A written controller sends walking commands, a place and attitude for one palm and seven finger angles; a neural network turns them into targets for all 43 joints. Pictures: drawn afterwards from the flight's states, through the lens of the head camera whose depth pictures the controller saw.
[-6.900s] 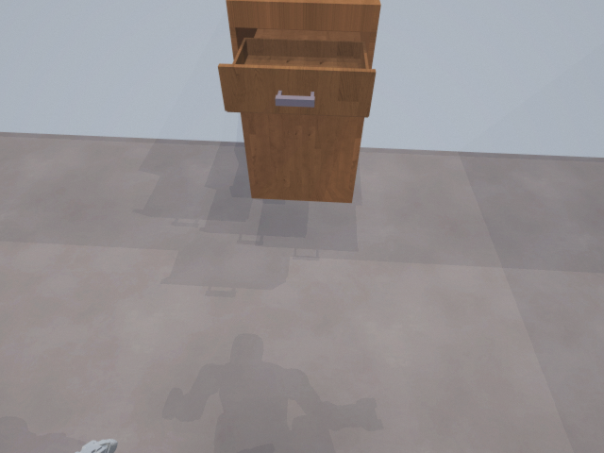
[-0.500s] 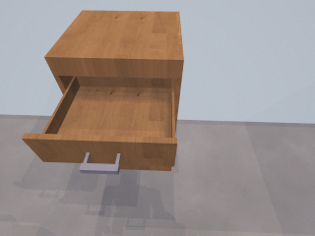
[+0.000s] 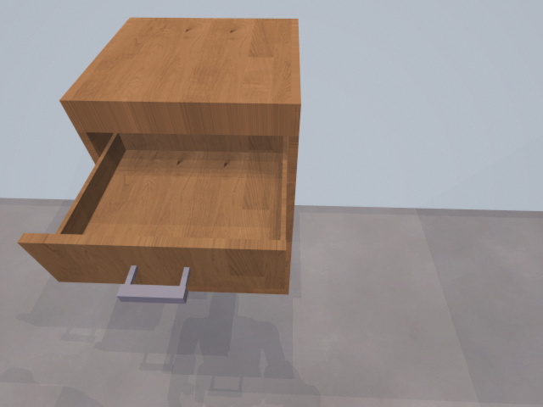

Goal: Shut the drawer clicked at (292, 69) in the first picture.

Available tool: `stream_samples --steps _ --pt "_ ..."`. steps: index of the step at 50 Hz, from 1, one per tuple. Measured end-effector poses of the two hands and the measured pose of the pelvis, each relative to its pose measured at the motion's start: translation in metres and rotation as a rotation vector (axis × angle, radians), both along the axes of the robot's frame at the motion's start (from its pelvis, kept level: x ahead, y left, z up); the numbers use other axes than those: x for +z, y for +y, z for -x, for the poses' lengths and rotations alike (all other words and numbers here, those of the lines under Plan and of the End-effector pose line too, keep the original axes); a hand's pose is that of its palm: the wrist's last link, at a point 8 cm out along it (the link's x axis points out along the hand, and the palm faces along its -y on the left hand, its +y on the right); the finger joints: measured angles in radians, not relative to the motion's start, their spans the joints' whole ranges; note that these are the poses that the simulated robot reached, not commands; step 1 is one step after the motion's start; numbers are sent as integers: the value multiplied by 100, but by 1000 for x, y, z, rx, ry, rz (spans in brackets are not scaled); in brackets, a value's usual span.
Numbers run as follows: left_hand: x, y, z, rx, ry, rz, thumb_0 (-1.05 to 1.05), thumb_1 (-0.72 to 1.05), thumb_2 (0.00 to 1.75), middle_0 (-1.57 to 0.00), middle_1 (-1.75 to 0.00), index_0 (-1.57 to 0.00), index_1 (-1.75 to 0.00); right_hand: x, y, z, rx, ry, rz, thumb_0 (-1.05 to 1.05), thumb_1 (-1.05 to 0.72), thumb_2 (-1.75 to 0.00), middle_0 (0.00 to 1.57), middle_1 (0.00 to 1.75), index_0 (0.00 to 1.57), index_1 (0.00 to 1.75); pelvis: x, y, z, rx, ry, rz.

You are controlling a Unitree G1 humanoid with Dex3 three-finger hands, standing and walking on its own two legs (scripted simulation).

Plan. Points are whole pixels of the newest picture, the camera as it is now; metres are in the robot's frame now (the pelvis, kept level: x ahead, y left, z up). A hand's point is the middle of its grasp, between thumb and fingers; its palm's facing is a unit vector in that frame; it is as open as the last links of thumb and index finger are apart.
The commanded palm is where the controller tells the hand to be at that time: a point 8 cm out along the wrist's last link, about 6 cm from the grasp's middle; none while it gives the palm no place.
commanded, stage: come to a stop and stand still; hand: left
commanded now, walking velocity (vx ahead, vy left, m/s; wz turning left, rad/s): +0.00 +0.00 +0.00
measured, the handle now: (156, 282) +0.32 +0.23 -0.05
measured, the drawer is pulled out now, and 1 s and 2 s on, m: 0.30 0.30 0.30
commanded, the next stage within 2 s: look again from close up in 0.16 s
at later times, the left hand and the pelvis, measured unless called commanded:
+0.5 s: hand out of the picture -0.02 +0.16 -0.17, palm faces +0.04 -0.98 -0.18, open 7.3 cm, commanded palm none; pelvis -0.01 -0.01 +0.00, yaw +0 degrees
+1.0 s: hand out of the picture -0.03 +0.15 -0.18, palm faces +0.06 -0.98 -0.17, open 7.4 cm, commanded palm none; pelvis -0.01 -0.01 +0.00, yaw +0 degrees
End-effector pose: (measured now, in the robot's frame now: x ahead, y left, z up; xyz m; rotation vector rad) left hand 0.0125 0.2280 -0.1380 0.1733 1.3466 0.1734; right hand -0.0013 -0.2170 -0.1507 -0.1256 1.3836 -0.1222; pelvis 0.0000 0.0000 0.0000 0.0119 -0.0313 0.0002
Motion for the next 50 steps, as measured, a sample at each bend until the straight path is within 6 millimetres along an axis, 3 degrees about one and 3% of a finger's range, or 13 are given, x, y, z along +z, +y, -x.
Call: stream_samples --steps 20,35,50 --pt "-4 -22 32 23 53 38 0 91 89 -20 -29 -20 -30 3 -6 18 -4 29 -2 0 -91 -90 20 30 20 30 2 -11 8 1 -2 4" --pt "-6 -25 42 32 59 52 0 91 89 -20 -29 -20 -30 4 5 39 -22 61 -17 0 -91 -90 20 30 20 30 2 -9 13 2 0 4" --pt "-10 -24 47 45 68 62 0 91 89 -20 -29 -20 -30 2 9 44 -21 79 -19 0 -91 -90 20 30 20 30 -2 -5 10 2 8 3"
